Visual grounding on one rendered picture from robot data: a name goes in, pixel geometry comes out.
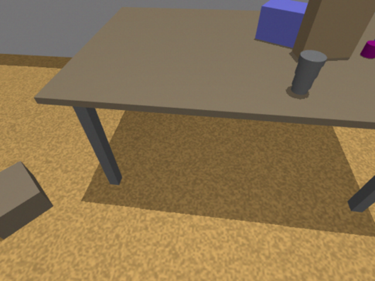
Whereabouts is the table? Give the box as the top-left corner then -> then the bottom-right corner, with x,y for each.
34,7 -> 375,212

